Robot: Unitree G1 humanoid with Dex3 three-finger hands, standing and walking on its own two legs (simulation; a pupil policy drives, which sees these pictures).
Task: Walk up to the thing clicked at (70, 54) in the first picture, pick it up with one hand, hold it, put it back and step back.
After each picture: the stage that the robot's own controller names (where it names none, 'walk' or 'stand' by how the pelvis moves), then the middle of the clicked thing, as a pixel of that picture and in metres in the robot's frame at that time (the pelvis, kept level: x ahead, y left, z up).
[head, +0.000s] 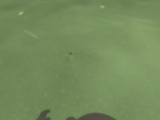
stand; (70, 55) +1.29 +0.42 -0.72
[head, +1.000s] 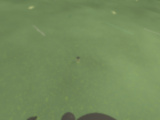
walk; (78, 59) +1.19 +0.16 -0.70
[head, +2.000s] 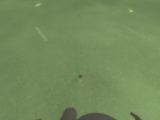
walk; (80, 78) +0.69 +0.11 -0.70
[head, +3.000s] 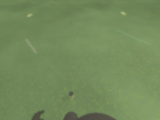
stand; (71, 95) +0.45 +0.21 -0.70
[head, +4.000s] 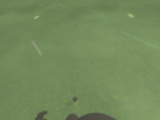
stand; (75, 100) +0.39 +0.17 -0.71
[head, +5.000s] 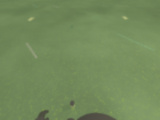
stand; (72, 104) +0.35 +0.19 -0.72
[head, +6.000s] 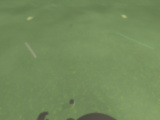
stand; (72, 102) +0.36 +0.20 -0.73
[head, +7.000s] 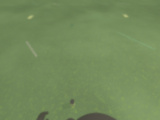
stand; (72, 102) +0.36 +0.19 -0.73
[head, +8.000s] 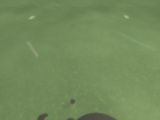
stand; (72, 102) +0.36 +0.18 -0.73
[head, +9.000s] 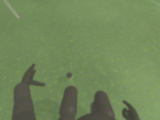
go down; (69, 76) +0.41 +0.19 -0.50
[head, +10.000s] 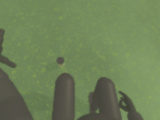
go down; (60, 62) +0.44 +0.24 -0.31
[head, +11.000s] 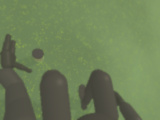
close in; (38, 55) +0.42 +0.27 -0.24
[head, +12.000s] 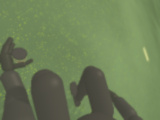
close; (19, 56) +0.41 +0.29 -0.22
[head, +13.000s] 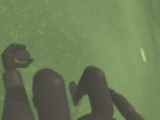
lift; (22, 57) +0.39 +0.28 -0.23
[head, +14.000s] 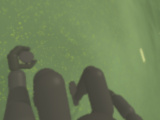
lift; (26, 58) +0.39 +0.26 -0.23
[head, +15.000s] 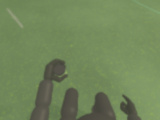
lift; (61, 72) +0.33 +0.19 +0.00
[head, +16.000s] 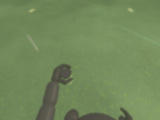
hold; (66, 77) +0.32 +0.16 +0.03
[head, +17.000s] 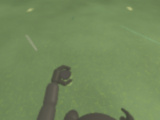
hold; (66, 78) +0.32 +0.17 +0.01
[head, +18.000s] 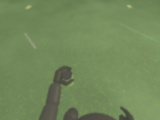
crouch; (68, 78) +0.33 +0.16 -0.01
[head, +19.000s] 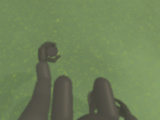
crouch; (53, 54) +0.45 +0.23 -0.09
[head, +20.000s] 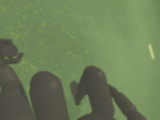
lower; (11, 53) +0.42 +0.32 -0.22
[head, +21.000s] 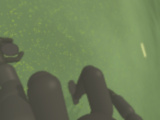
lower; (11, 52) +0.42 +0.31 -0.23
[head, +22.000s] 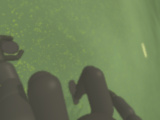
lower; (11, 50) +0.43 +0.31 -0.22
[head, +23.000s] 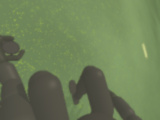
lower; (12, 50) +0.43 +0.31 -0.23
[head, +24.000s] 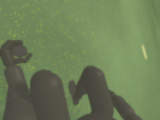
loosen; (20, 53) +0.42 +0.28 -0.23
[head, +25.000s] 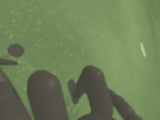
withdraw; (16, 53) +0.42 +0.29 -0.23
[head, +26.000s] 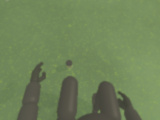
walk; (69, 64) +0.46 +0.21 -0.39
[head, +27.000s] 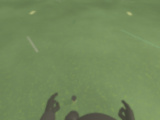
stand; (74, 99) +0.39 +0.15 -0.66
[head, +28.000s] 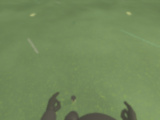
stand; (73, 99) +0.40 +0.18 -0.67
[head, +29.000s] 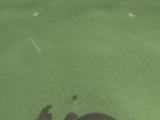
stand; (75, 98) +0.40 +0.16 -0.70
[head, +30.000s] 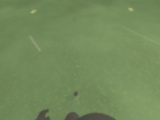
walk; (76, 95) +0.42 +0.16 -0.72
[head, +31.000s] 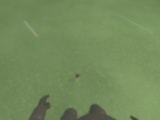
walk; (77, 77) +0.60 +0.12 -0.70
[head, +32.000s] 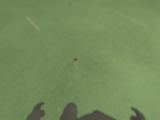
walk; (75, 61) +0.90 +0.24 -0.70
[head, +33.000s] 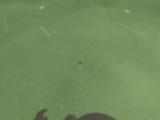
stand; (80, 64) +1.03 +0.18 -0.71
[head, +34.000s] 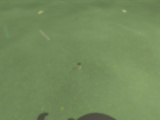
stand; (79, 65) +1.04 +0.20 -0.73
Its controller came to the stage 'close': yes
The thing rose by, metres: 0.72
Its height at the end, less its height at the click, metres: +0.00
